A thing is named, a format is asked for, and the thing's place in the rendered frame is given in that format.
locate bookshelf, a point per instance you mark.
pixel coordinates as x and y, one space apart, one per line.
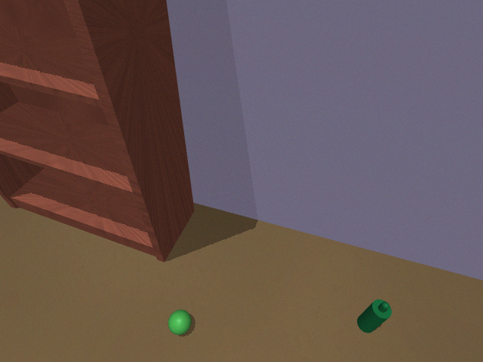
91 130

